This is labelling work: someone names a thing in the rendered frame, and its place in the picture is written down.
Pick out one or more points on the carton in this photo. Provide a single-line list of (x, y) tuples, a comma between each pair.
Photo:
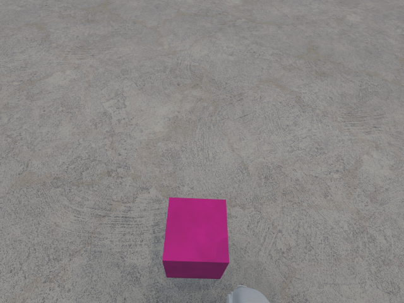
[(196, 238)]

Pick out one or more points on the right robot thigh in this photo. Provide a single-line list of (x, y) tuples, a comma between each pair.
[(246, 295)]

